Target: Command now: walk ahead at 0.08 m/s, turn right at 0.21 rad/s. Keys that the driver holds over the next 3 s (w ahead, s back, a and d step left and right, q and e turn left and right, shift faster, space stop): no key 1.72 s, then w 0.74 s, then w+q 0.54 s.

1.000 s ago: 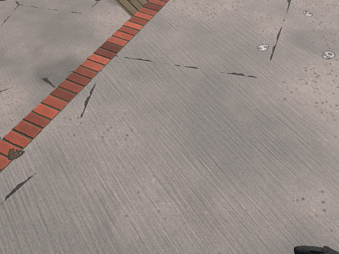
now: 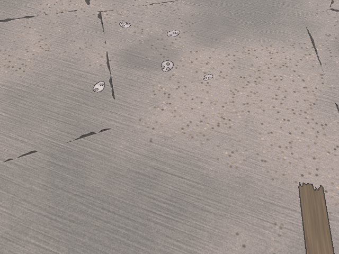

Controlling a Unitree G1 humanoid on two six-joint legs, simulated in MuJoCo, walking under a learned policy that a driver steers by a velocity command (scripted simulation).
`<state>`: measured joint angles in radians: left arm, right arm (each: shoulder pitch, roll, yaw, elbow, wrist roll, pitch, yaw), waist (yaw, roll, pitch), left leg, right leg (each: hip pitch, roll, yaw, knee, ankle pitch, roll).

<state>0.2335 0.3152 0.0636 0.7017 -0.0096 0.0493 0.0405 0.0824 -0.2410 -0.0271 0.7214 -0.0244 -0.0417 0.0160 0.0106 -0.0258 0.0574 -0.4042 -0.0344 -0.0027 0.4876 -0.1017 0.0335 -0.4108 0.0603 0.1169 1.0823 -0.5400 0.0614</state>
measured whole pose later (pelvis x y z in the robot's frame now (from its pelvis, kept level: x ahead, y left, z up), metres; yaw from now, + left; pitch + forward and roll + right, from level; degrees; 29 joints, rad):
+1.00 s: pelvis +0.07 -0.03 +0.01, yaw +0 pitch -2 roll +0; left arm 0.25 0.22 0.02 0.97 0.01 -0.01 0.03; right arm 0.13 -0.24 -0.03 1.07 0.00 0.02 -0.04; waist -0.01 0.01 0.04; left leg -0.24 0.01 -0.03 0.49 -0.23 -0.02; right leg -0.13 0.02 0.04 0.49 -0.32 -0.01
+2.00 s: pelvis +0.12 +0.00 +0.00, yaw +0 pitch +0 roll +0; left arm 0.42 0.23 0.04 1.08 -0.03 -0.04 0.03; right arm 0.29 -0.20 -0.04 1.10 0.03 -0.09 0.00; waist 0.00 -0.04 -0.01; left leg -0.26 -0.02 0.06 0.59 -0.32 0.05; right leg -0.16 -0.03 0.05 0.64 -0.45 -0.02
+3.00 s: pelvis +0.66 +0.01 -0.01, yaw +14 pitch +2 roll -2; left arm 0.34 0.25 0.06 1.01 -0.01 -0.05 0.03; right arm 0.07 -0.22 -0.06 0.78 0.03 -0.06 0.06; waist 0.04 0.01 0.03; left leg -0.54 0.02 0.08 0.60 -0.09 0.13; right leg 0.11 -0.03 -0.28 0.41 -0.48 0.02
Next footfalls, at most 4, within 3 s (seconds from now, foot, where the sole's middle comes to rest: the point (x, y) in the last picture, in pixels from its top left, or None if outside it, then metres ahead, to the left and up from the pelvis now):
0.16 right None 0.07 -0.15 -0.77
2.44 right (209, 236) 0.52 -0.13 -0.77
3.00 left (145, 171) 0.81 0.13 -0.77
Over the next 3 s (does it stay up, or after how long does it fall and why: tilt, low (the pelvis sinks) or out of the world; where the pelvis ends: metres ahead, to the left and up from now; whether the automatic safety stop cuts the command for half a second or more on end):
stays up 0.66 0.01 -0.01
